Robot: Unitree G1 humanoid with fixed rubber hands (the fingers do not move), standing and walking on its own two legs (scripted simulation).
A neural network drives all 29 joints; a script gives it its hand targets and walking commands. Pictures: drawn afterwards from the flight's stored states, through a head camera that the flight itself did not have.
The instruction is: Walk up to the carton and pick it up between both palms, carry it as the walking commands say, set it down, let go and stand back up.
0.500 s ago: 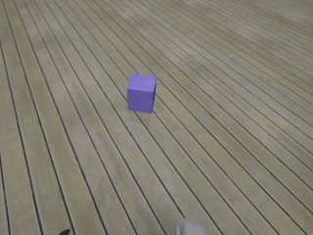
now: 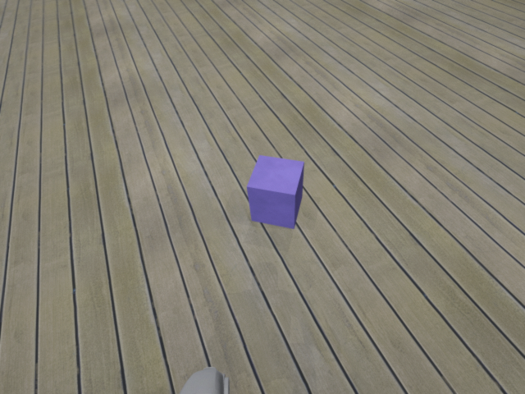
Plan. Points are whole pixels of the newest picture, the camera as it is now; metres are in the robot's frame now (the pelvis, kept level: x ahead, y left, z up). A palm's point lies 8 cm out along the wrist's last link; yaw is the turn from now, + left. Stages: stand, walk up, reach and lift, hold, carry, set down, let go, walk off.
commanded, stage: walk up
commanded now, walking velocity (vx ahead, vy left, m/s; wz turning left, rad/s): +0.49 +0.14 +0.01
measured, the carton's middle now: (276, 192) +1.03 +0.03 -0.66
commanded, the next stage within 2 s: none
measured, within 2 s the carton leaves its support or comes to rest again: neither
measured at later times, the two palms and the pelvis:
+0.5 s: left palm (125, 277) +0.35 +0.32 -0.14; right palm (388, 366) +0.20 -0.18 -0.12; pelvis +0.25 +0.07 +0.00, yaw -1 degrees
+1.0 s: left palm (158, 241) +0.43 +0.26 -0.11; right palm (378, 212) +0.54 -0.23 -0.15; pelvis +0.46 +0.01 +0.00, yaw +1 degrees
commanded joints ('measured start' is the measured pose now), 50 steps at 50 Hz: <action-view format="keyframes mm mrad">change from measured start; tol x32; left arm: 1 22 113 7 -48 3 -15 7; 31 -407 42 -4 -215 4 70 -64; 37 43 294 63 -83 31 25 -10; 50 -67 131 3 -77 3 -2 -2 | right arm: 1 -24 17 7 -47 -6 15 22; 10 -167 -17 17 -100 -12 -32 2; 14 406 -292 -60 62 -9 -64 -32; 50 93 1 16 29 1 41 -1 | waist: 1 -24 -155 28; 11 -81 -171 1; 14 -242 249 -271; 50 -66 -213 -18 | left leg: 1 -80 28 -26 -72 70 -27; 9 120 -30 99 -515 -11 -11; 13 815 263 -259 -643 -145 89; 14 825 406 -583 -791 -112 165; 27 416 205 -53 -917 114 129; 35 413 118 91 -563 351 56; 38 95 -43 -42 105 -406 4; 50 38 -10 -16 -9 -27 -21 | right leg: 1 -7 -238 221 -247 40 -60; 10 20 -195 83 -126 88 -67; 12 -85 -105 -11 228 270 -52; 15 -510 -20 162 866 -281 19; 28 -450 -27 18 311 171 86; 35 48 47 -41 71 169 12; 37 408 -360 429 -37 488 -136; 44 38 -266 221 -65 767 -82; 50 -45 -235 146 -165 375 -48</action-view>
